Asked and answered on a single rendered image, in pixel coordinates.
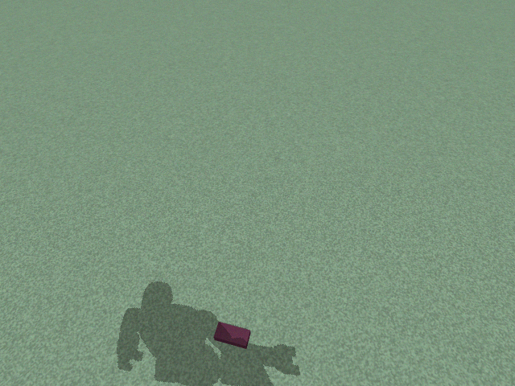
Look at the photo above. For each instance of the small box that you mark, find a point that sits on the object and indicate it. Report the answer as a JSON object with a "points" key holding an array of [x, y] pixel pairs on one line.
{"points": [[233, 335]]}

